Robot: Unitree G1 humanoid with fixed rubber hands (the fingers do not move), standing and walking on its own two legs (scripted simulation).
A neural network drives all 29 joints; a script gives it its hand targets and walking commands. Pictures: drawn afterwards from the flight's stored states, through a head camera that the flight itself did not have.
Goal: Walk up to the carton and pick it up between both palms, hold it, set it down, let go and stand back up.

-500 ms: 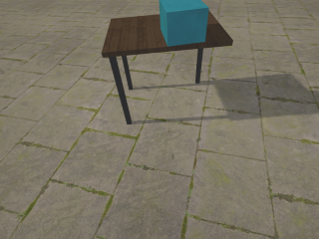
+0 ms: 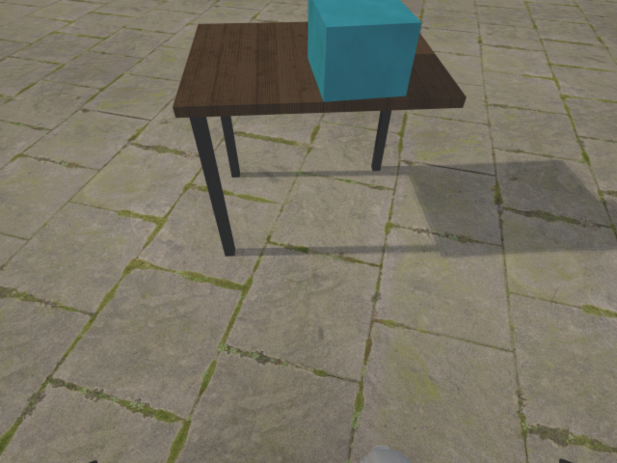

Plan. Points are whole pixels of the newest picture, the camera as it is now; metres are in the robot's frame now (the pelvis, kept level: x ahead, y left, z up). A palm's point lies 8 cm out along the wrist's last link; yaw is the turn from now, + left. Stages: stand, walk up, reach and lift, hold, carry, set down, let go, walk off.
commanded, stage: walk up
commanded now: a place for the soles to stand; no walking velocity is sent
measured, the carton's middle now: (356, 42) +1.20 -0.14 +0.03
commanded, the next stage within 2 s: none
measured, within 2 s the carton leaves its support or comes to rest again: neither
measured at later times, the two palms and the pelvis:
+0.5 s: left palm (91, 424) +0.22 +0.31 -0.09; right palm (562, 383) +0.26 -0.36 -0.07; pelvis +0.17 -0.02 -0.01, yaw +1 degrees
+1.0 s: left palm (157, 305) +0.39 +0.26 -0.06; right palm (541, 310) +0.39 -0.40 -0.10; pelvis +0.31 -0.08 -0.01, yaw +1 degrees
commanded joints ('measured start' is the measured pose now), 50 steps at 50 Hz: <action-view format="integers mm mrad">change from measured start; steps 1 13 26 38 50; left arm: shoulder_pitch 28 15 4 46 -33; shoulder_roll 165 236 239 188 202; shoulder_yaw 81 96 66 101 60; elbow -34 -35 -39 3 -45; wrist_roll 6 -1 11 3 -8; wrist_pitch -10 -29 -5 -7 -11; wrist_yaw -23 19 28 4 51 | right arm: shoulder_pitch -50 120 87 97 114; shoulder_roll -259 -200 -278 -212 -128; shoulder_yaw -65 -38 -80 -46 -20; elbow -89 22 -8 -48 32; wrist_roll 7 10 11 1 13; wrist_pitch -20 5 -26 -9 33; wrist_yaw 6 3 -24 -25 -29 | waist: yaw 20 18 -16 65 23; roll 245 -135 124 59 -148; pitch -43 -25 55 -114 -54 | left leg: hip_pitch -207 -308 118 -248 -160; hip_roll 225 70 362 163 59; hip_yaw -194 -95 -553 -107 -31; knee -246 428 -288 169 304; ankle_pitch -254 -122 -373 136 -66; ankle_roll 188 11 243 126 0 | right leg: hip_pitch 175 167 -322 479 123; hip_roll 10 -116 9 103 -122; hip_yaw -31 252 90 -51 119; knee -170 -626 144 -310 -455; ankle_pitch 156 -197 -62 89 418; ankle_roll -4 -197 -10 -41 -219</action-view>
